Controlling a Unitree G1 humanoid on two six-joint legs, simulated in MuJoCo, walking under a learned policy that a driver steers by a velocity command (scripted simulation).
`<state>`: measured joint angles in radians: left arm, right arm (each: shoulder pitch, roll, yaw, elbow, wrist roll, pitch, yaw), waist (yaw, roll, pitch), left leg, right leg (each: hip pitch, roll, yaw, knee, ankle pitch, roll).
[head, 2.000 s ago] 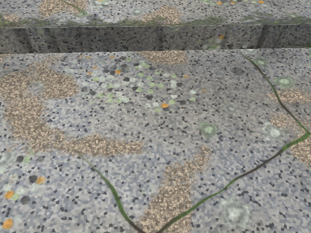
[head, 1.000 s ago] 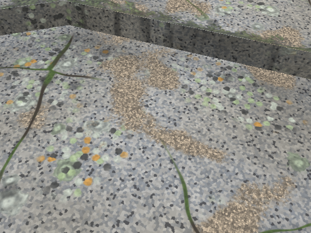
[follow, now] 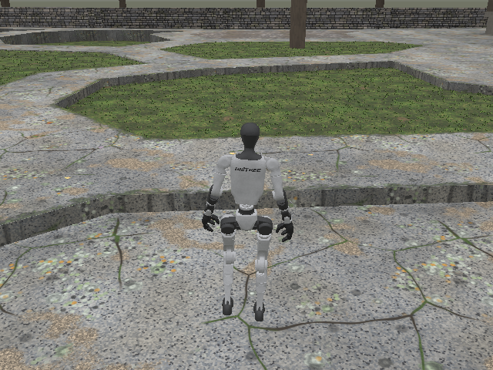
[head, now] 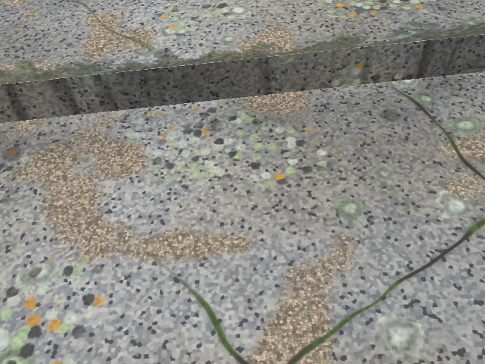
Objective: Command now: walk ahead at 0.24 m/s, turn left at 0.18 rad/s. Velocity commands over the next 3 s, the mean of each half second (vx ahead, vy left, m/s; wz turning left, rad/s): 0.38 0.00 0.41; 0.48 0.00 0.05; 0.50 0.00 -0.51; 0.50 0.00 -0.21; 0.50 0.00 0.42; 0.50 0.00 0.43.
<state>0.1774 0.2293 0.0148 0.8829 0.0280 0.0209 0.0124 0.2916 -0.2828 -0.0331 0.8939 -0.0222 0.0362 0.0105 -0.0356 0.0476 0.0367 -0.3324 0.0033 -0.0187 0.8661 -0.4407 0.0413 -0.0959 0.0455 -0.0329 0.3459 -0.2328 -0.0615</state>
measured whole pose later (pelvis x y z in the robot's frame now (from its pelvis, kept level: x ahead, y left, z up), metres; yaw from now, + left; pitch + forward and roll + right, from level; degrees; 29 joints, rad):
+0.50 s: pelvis +0.17 +0.10 -0.03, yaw +16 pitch +1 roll -1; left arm 0.33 0.27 0.04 0.92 0.02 -0.06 -0.01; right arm 0.12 -0.28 -0.07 0.78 -0.03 -0.02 0.05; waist 0.04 -0.02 0.07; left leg -0.43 -0.05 0.07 0.64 -0.23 0.11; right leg -0.21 -0.09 -0.07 1.09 -0.42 0.00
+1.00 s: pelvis +0.45 +0.19 -0.03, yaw +15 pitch +1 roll +0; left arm 0.11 0.24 0.02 0.81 0.03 -0.05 -0.03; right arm 0.41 -0.24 -0.02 0.96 -0.04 -0.07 -0.03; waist -0.02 -0.01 0.04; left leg 0.13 -0.10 0.07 0.43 -0.46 0.09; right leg -0.46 0.08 -0.11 0.53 -0.11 -0.15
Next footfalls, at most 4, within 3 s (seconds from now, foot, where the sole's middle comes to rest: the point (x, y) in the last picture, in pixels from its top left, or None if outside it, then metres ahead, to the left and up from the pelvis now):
0.42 left None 0.25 0.19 -0.78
1.00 right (195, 335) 0.61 0.19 -0.78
1.50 left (138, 252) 0.90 0.38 -0.78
1.98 right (216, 201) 1.09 0.13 -0.78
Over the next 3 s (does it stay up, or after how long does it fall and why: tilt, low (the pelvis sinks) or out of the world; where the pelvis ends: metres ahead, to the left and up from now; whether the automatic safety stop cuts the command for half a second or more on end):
stays up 1.44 0.28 -0.01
